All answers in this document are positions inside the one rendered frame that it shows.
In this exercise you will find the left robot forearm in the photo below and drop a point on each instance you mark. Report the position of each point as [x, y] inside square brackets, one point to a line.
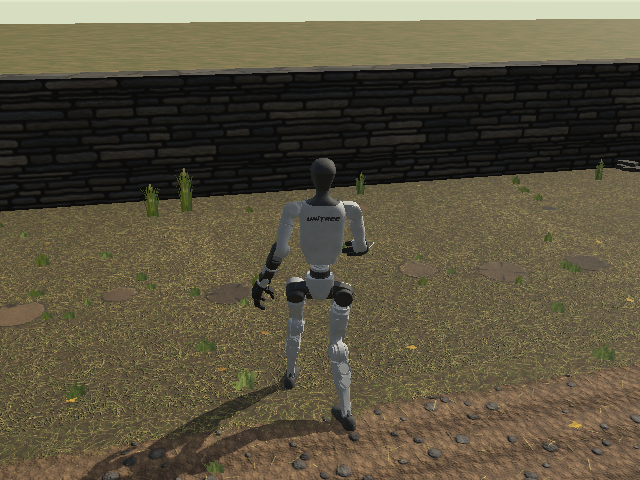
[269, 268]

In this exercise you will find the robot right hand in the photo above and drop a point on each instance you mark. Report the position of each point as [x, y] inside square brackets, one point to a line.
[349, 250]

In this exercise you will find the left robot thigh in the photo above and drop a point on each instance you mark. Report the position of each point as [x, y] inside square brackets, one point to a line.
[296, 293]

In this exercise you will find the robot left upper arm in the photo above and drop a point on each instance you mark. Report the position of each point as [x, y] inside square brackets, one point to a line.
[286, 224]

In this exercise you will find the robot left foot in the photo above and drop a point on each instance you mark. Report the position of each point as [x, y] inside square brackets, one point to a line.
[290, 381]

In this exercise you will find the robot left hand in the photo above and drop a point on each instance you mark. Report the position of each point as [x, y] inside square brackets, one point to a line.
[257, 295]

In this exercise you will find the right robot forearm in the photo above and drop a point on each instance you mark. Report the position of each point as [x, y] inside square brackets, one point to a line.
[362, 253]

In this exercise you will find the robot right upper arm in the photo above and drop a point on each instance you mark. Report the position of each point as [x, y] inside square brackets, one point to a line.
[354, 213]

